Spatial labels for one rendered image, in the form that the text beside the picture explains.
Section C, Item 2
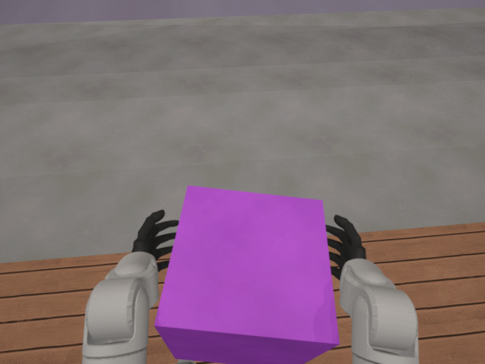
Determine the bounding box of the left robot forearm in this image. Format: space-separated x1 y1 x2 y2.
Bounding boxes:
82 252 159 364

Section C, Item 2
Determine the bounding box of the right robot forearm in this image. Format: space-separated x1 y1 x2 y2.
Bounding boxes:
339 259 419 364

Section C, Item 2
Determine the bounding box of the right robot hand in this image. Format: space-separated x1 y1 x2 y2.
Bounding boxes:
326 215 366 280

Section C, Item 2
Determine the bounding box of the left robot hand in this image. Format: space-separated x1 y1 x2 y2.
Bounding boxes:
132 210 179 272

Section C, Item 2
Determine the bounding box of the carton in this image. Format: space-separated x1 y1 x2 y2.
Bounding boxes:
154 186 340 364

